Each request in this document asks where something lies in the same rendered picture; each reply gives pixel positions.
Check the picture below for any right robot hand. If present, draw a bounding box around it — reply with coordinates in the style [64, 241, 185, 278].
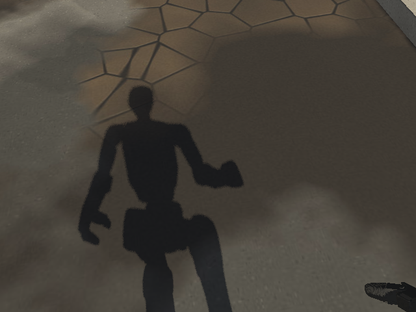
[365, 282, 416, 312]

